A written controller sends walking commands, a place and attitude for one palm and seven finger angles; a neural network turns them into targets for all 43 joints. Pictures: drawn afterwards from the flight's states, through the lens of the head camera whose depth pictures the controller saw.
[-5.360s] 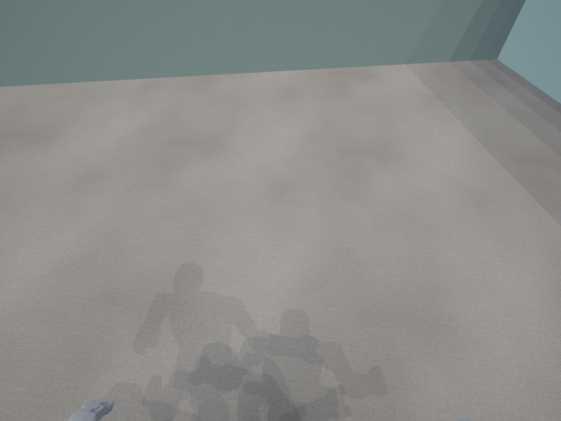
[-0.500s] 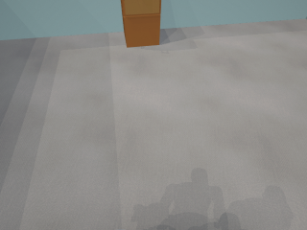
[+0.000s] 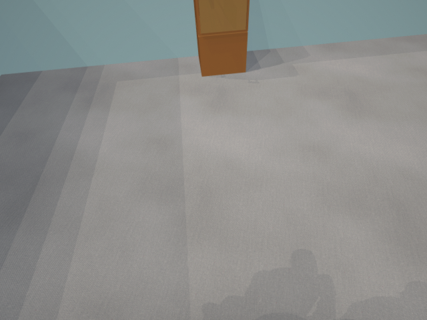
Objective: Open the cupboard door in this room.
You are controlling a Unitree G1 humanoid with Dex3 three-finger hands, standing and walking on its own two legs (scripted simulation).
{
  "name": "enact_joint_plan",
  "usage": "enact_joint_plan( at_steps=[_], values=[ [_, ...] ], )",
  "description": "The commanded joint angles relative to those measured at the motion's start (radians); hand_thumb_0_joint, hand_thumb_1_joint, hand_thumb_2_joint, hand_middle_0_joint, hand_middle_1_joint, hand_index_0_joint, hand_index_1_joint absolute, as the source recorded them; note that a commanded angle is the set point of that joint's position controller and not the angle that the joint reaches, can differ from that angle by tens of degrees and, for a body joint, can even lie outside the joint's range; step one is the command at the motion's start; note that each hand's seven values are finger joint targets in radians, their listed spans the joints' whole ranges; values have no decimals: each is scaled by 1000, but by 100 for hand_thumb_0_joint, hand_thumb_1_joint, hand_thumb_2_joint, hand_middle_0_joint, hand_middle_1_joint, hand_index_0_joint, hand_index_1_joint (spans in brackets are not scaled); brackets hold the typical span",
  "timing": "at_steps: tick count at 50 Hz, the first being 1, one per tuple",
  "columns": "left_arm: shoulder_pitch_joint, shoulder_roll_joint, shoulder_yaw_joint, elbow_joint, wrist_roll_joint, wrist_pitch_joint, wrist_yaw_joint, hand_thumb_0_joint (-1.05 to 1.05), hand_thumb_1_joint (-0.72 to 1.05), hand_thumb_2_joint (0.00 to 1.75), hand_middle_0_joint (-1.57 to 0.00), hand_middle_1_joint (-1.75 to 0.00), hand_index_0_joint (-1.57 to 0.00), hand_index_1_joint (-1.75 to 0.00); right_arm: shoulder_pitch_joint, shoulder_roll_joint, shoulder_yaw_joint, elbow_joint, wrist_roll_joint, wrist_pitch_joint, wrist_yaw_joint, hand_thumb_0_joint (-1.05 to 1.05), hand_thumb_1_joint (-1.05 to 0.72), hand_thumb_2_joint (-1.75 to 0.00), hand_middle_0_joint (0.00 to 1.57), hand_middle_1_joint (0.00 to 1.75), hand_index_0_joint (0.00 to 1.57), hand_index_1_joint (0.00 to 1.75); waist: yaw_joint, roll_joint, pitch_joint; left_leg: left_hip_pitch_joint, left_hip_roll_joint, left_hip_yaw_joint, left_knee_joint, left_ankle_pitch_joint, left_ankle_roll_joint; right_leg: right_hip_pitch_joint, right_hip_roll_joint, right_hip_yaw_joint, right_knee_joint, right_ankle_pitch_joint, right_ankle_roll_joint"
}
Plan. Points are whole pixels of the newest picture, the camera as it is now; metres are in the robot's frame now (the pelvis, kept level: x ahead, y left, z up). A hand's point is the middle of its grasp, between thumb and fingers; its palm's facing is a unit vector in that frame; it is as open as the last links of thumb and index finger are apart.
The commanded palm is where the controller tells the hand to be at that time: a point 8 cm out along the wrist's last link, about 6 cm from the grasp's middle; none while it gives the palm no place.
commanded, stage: turn or walk to find it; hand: left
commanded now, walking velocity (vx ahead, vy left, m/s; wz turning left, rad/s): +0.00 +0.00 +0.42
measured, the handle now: out of the picture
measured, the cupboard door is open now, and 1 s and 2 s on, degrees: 0 0 0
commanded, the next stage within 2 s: stand and wait in 0.26 s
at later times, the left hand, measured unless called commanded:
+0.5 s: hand out of the picture -0.04 +0.25 -0.18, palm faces +0.21 -0.95 -0.22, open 7.4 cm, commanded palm none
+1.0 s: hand out of the picture -0.07 +0.22 -0.17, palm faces +0.29 -0.93 -0.22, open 7.3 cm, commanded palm none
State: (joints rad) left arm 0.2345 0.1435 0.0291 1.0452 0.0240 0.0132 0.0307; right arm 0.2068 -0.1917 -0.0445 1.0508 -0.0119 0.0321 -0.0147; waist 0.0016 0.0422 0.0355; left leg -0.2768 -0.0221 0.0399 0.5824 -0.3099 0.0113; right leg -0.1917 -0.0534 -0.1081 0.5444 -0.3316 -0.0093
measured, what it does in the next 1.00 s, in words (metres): steps on the spot, turning left: left foot, then right foot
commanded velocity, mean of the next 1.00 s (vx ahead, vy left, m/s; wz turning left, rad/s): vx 0.00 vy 0.00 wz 0.23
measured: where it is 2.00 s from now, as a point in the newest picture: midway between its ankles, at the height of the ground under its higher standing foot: outside the picture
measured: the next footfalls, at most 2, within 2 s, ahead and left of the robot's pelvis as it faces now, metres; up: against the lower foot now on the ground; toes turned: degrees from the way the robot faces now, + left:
left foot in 0.34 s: -0.02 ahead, +0.15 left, +0.00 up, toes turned +13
right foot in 0.72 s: +0.00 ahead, -0.08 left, +0.00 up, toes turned +4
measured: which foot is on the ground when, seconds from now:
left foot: up 0.00-0.32, down 0.34-0.78, up 0.80-1.00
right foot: down 0.00-0.36, up 0.38-0.70, down 0.72-1.00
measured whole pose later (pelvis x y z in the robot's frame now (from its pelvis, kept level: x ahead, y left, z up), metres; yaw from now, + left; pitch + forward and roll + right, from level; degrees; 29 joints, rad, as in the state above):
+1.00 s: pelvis -0.06 +0.03 +0.00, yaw +15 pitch -1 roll +0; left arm 0.22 0.17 0.04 1.03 0.04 0.01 0.03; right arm 0.23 -0.20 -0.06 1.07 -0.01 0.06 -0.01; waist 0.00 -0.01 0.08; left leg -0.33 0.03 0.04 0.81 -0.47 -0.03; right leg -0.20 -0.10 -0.18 0.55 -0.31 0.00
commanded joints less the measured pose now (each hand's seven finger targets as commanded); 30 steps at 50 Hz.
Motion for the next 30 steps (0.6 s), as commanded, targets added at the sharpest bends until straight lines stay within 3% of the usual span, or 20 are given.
enact_joint_plan(
  at_steps=[1, 3, 4, 6, 11, 13, 15, 16, 17, 18, 19, 20, 21, 24, 27, 30],
  values=[
    [65, 196, 45, -61, 0, -20, 16, 0, 90, 90, -20, -30, -20, -30, -51, -98, -44, -90, -6, 17, 9, 0, -90, -90, 20, 30, 20, 30, 27, -274, 53, -219, 36, -92, 447, -179, -28, -37, -333, 270, -296, 283, -158],
    [6, 181, 39, -84, 0, -19, 13, 0, 90, 90, -20, -30, -20, -30, -11, -84, -47, -65, -3, 23, 18, 0, -90, -90, 20, 30, 20, 30, -9, -183, 68, -219, 45, -69, 555, -116, -41, -58, -283, 171, -270, 288, -127],
    [-5, 181, 41, -95, 1, -23, 11, 0, 90, 90, -20, -30, -20, -30, 12, -80, -47, -59, -4, 24, 22, 0, -90, -90, 20, 30, 20, 30, -16, -171, 52, -220, 48, -58, 566, -94, -49, -47, -268, 129, -260, 280, -113],
    [7, 193, 46, -100, 4, -24, 12, 0, 90, 90, -20, -30, -20, -30, 2, -75, -46, -67, -4, 23, 26, 0, -90, -90, 20, 30, 20, 30, -3, -185, 37, -216, 59, -33, 517, -101, -63, -26, -269, 103, -250, 266, -111],
    [67, 236, 64, -87, 11, -19, 9, 0, 90, 90, -20, -30, -20, -30, -72, -59, -33, -105, 1, 11, 25, 0, -90, -90, 20, 30, 20, 30, 46, -218, -8, -164, 63, 17, 264, -160, -70, 65, -299, 96, -178, 409, -136],
    [59, 256, 71, -89, 11, -15, 7, 0, 90, 90, -20, -30, -20, -30, -49, -58, -31, -108, 5, 3, 24, 0, -90, -90, 20, 30, 20, 30, 39, -233, -35, -103, 54, 41, 158, -142, -66, 69, -306, 78, -129, 457, -126],
    [37, 250, 69, -85, 4, -10, 4, 0, 90, 90, -20, -30, -20, -30, 14, -61, -26, -86, 2, -6, 18, 0, -90, -90, 20, 30, 20, 30, 6, -198, -59, 34, 39, 62, -20, 7, -59, 10, -274, 37, -62, 417, -75],
    [27, 232, 64, -87, -7, -4, 3, 0, 90, 90, -20, -30, -20, -30, 65, -80, -28, -72, 2, -17, 18, 0, -90, -90, 20, 30, 20, 30, -22, -118, -84, 141, 63, 35, -152, 138, -48, -46, -239, -1, 22, 341, -29],
    [47, 175, 53, -104, -14, 4, 0, 0, 90, 90, -20, -30, -20, -30, 92, -154, -41, -71, -4, -28, 15, 0, -90, -90, 20, 30, 20, 30, -25, 127, -111, 242, 227, -189, -236, 277, 7, -194, -134, -54, 189, 91, 35],
    [24, 118, 33, -132, -16, 11, -1, 0, 90, 90, -20, -30, -20, -30, 116, -225, -53, -71, -8, -27, 6, 0, -90, -90, 20, 30, 20, 30, -38, 308, -79, 209, 398, -382, -290, 494, 108, -304, -51, -30, 340, -274, 75],
    [-5, 135, 34, -126, -11, 20, 3, 0, 90, 90, -20, -30, -20, -30, 96, -230, -52, -70, -14, -19, 2, 0, -90, -90, 20, 30, 20, 30, -43, 200, -66, 106, 424, -333, -297, 379, 161, -235, -62, 46, 441, -282, 52],
    [-24, 123, 35, -107, -6, 26, 3, 0, 90, 90, -20, -30, -20, -30, 63, -189, -41, -67, -16, -29, -11, 0, -90, -90, 20, 30, 20, 30, -33, 221, -45, 83, 359, -299, -322, 350, 138, -255, -67, 91, 469, -221, 54],
    [-27, 132, 37, -90, -6, 27, -2, 0, 90, 90, -20, -30, -20, -30, 26, -162, -30, -71, -14, -32, -18, 0, -90, -90, 20, 30, 20, 30, -18, 203, -21, 81, 325, -267, -312, 353, 129, -267, -63, 100, 492, -167, 53],
    [13, 117, 27, -51, -7, 19, -12, 0, 90, 90, -20, -30, -20, -30, -5, -133, -13, -72, -9, -43, -23, 0, -90, -90, 20, 30, 20, 30, 6, 102, -16, 127, 274, -170, -287, 498, 132, -251, -51, 94, 463, -96, 61],
    [13, 106, 14, -36, -11, 15, -11, 0, 90, 90, -20, -30, -20, -30, 37, -136, -14, -48, -4, -49, -27, 0, -90, -90, 20, 30, 20, 30, -7, 69, -53, 223, 270, -147, -262, 636, 141, -225, -43, 80, 344, -95, 70],
    [-10, 91, 5, -38, -11, 12, -5, 0, 90, 90, -20, -30, -20, -30, 63, -131, -19, -27, -8, -45, -26, 0, -90, -90, 20, 30, 20, 30, -22, 64, -55, 233, 275, -154, -251, 636, 144, -162, -34, 68, 193, -114, 68]
  ],
)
